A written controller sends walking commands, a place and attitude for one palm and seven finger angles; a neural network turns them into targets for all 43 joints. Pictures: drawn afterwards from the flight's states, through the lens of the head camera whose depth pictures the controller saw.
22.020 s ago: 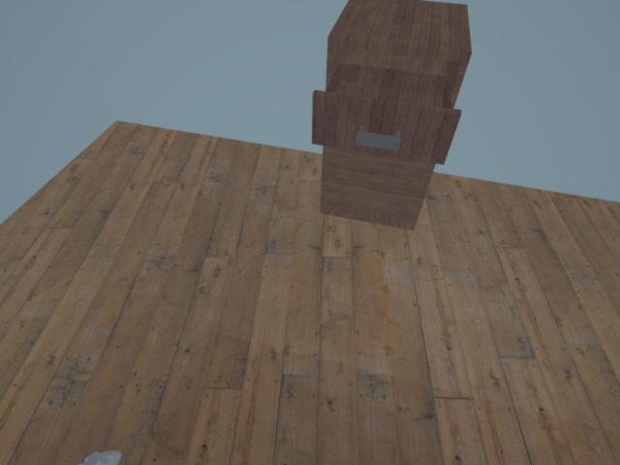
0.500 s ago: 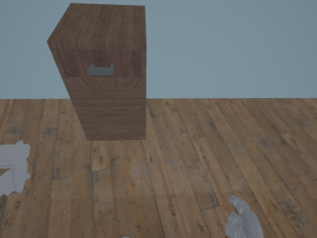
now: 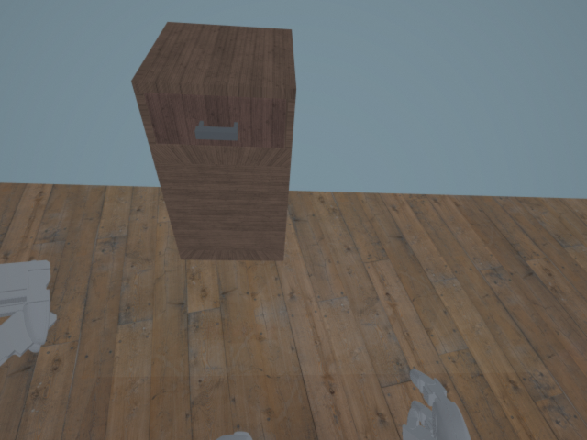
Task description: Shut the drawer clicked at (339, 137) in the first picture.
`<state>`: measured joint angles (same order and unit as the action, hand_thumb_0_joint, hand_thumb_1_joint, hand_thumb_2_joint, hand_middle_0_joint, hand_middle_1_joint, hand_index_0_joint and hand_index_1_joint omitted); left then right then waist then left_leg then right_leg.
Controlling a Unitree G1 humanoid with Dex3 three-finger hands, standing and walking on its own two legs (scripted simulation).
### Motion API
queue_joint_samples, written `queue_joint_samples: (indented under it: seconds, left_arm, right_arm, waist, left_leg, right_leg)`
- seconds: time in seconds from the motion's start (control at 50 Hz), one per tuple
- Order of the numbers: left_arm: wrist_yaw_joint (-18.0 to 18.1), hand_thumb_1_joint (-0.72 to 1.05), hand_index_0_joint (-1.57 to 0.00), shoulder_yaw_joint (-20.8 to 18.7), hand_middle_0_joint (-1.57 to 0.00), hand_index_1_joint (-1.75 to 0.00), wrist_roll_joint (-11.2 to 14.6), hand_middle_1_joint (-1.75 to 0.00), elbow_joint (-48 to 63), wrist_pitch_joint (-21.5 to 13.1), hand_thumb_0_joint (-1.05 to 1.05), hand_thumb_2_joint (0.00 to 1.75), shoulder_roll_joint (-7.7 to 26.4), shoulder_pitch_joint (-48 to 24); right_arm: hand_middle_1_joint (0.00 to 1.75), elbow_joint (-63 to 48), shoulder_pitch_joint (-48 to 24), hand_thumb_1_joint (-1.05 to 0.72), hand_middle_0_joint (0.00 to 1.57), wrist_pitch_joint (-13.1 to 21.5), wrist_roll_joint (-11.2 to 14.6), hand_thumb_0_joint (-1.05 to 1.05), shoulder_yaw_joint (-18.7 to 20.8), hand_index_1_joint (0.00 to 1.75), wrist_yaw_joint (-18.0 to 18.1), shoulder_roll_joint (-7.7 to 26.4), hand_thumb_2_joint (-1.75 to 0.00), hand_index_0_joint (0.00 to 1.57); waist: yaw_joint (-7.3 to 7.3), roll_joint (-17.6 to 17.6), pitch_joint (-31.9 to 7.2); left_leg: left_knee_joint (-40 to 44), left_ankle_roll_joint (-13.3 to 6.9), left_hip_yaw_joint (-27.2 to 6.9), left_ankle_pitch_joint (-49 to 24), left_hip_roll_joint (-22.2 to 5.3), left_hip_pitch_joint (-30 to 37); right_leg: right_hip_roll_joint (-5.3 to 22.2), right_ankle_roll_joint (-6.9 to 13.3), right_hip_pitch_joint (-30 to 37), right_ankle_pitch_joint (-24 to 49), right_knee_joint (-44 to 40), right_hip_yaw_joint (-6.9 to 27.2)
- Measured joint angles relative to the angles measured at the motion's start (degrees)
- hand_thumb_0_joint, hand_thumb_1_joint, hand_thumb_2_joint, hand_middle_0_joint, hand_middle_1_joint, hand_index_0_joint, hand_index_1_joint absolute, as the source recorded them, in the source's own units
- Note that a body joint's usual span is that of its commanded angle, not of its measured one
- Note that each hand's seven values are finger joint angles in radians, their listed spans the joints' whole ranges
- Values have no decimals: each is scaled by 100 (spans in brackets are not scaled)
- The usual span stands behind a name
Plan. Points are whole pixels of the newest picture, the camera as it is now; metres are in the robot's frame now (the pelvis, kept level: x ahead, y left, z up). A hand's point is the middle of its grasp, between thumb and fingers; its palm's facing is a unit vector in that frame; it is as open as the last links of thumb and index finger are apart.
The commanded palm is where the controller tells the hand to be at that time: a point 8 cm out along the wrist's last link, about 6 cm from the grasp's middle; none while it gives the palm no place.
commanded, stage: stop stepping back and stand still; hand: left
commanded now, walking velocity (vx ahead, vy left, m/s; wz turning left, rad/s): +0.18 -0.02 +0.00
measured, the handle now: (217, 129) +0.92 +0.25 -0.10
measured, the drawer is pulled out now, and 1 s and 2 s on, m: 0.00 0.00 0.00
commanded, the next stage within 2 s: let the arm hang, fingers relaxed in 0.70 s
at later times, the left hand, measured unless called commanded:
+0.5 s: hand (50, 321) +0.19 +0.25 +0.16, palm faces +0.34 -0.81 -0.48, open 3.2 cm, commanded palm +0.13 +0.29 +0.18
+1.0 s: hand out of the picture +0.14 +0.24 -0.10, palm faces +0.03 -0.94 -0.35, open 3.0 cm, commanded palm none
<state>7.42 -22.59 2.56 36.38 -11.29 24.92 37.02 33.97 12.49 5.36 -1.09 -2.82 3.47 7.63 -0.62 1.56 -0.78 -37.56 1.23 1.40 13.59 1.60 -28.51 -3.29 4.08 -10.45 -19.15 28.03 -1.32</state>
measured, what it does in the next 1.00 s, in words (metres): steps on the spot: left foot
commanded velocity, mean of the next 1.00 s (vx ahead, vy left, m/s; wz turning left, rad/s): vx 0.02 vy -0.03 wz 0.00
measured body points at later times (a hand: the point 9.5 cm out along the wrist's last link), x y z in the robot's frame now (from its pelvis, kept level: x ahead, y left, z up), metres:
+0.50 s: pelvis +0.00 +0.01 +0.00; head +0.01 +0.01 +0.45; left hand +0.17 +0.29 +0.19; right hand +0.14 -0.23 -0.09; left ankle +0.03 +0.12 -0.74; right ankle +0.01 -0.08 -0.74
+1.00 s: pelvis -0.01 +0.02 -0.01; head +0.00 +0.00 +0.44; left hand +0.14 +0.29 -0.08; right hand +0.15 -0.23 -0.13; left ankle +0.03 +0.12 -0.74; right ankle +0.01 -0.08 -0.74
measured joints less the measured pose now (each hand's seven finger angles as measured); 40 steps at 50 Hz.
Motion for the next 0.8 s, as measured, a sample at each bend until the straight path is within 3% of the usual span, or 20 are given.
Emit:
queue_joint_samples:
  seconds: [0.04,0.08,0.12,0.16,0.22,0.28,0.32,0.36,0.44,0.5,0.58,0.8]
  left_arm:
    - [19,89,-140,60,-141,-160,10,-160,102,-22,2,89,-72,156]
    - [81,89,-140,139,-141,-160,-26,-160,-20,-36,1,89,-205,79]
    - [131,89,-141,231,-141,-160,-66,-160,-237,14,1,89,-365,-235]
    - [151,89,-141,208,-141,-160,-77,-160,-512,95,1,89,-436,-537]
    - [131,89,-140,86,-141,-160,-77,-160,-579,211,2,89,-392,-551]
    - [121,89,-140,67,-141,-160,-86,-160,-253,166,2,89,-260,-279]
    - [100,89,-140,52,-141,-160,-91,-160,-37,80,2,89,-141,-34]
    - [61,89,-140,66,-141,-160,-97,-160,11,-7,2,89,-82,96]
    - [51,89,-140,92,-141,-160,-50,-160,-132,-10,2,89,-131,170]
    - [104,89,-140,111,-141,-160,-30,-160,-289,23,1,89,-263,155]
    - [126,89,-140,155,-141,-160,-65,-160,-525,58,1,89,-393,32]
    - [64,89,-140,231,-141,-160,-69,-160,-477,-105,2,89,-333,13]
  right_arm:
    - [30,132,72,-90,20,-74,24,1,-15,30,-22,19,-90,21]
    - [30,224,191,-90,20,-69,49,1,-12,30,15,100,-90,21]
    - [30,235,239,-90,20,4,97,1,52,30,99,257,-90,21]
    - [30,341,111,-90,20,27,125,1,84,30,141,263,-90,21]
    - [30,323,1,-90,20,160,57,2,70,30,99,147,-90,20]
    - [30,169,9,-90,20,304,48,2,8,30,-20,71,-90,20]
    - [30,43,26,-90,20,309,55,1,-30,30,-78,72,-90,20]
    - [30,-14,3,-90,20,233,54,1,-10,30,-99,122,-90,20]
    - [30,102,19,-90,20,-3,95,1,134,30,-59,301,-90,20]
    - [30,224,91,-90,20,-88,147,1,241,30,10,455,-90,20]
    - [30,328,121,-90,20,-92,150,2,280,30,120,496,-90,20]
    - [30,61,-163,-90,20,6,147,1,204,29,66,373,-90,20]
  waist:
    - [149,82,-190]
    - [173,65,-359]
    - [102,-88,-349]
    - [123,55,-144]
    - [45,192,39]
    - [-36,184,172]
    - [-55,164,212]
    - [-70,47,256]
    - [-49,-189,142]
    - [-62,-284,79]
    - [-11,-107,106]
    - [6,-189,134]
  left_leg:
    - [-691,-26,-6,229,-20,75]
    - [-210,-109,-18,314,-158,544]
    - [434,-215,-138,81,-266,872]
    - [385,-287,-43,37,-103,903]
    - [759,-303,71,-112,-25,1097]
    - [1060,-262,73,-310,-108,1221]
    - [1018,-213,101,-303,-167,1190]
    - [831,-169,84,-207,-258,1105]
    - [267,-138,-47,253,-342,856]
    - [442,-165,-90,167,-351,1051]
    - [748,-199,-5,85,-192,1320]
    - [941,-180,-10,-32,-223,1335]
  right_leg:
    - [108,-61,-66,215,14,60]
    - [152,-230,-120,101,95,33]
    - [168,-335,-257,-81,400,-128]
    - [319,-394,-353,-144,695,-12]
    - [312,-439,-616,-482,1211,135]
    - [253,-462,-626,-353,874,0]
    - [252,-436,-465,-20,268,-98]
    - [174,-281,-411,559,42,-154]
    - [40,-106,-439,535,13,-213]
    - [18,-131,-393,441,72,-260]
    - [180,-206,-270,381,80,-186]
    - [141,-196,-213,538,-205,-188]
